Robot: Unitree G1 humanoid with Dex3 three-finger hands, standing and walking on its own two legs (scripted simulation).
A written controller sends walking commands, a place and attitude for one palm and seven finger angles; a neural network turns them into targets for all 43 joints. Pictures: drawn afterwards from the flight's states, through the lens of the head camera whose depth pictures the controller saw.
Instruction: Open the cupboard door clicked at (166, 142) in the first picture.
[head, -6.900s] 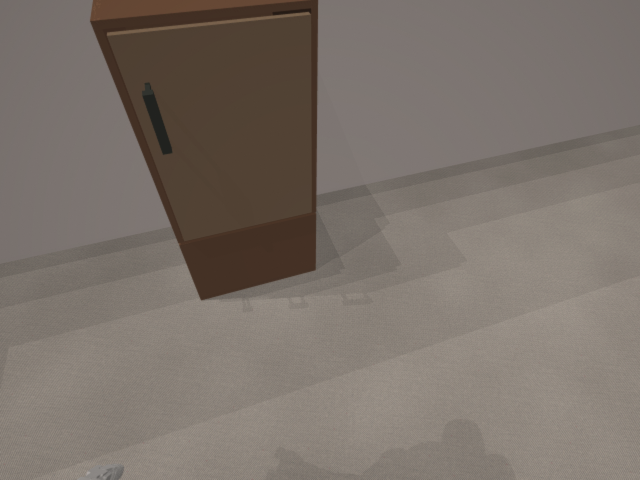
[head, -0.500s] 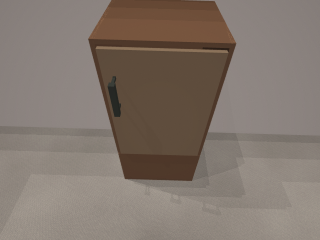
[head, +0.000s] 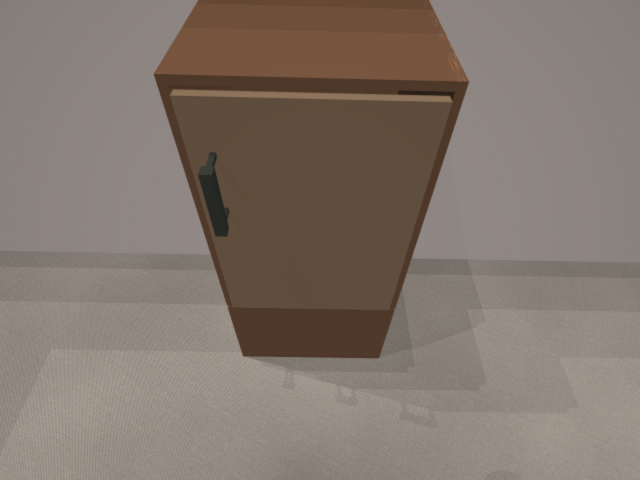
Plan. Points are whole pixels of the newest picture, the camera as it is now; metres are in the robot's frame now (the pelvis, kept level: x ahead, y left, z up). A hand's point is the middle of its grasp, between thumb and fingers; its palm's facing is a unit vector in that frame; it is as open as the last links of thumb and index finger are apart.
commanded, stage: come to a stop and stand still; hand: left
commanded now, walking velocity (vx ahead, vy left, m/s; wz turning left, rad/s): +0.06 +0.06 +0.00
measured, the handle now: (217, 195) +0.54 +0.21 +0.01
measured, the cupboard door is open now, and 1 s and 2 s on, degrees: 0 0 0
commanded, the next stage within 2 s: look again from close up in 0.56 s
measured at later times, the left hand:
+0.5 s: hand out of the picture -0.06 +0.20 -0.17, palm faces +0.04 -0.99 -0.16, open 7.4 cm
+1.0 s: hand out of the picture -0.02 +0.21 -0.17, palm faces +0.03 -0.98 -0.20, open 7.4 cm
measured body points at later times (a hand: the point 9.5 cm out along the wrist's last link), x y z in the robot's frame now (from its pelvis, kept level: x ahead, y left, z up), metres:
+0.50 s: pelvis -0.02 +0.04 +0.01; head -0.02 +0.05 +0.46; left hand -0.06 +0.25 -0.15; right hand -0.04 -0.17 -0.15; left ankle +0.02 +0.11 -0.73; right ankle -0.03 -0.10 -0.73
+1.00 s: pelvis -0.02 +0.05 +0.00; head -0.02 +0.04 +0.45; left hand -0.02 +0.27 -0.15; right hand +0.00 -0.18 -0.15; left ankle +0.02 +0.11 -0.73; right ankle -0.03 -0.10 -0.73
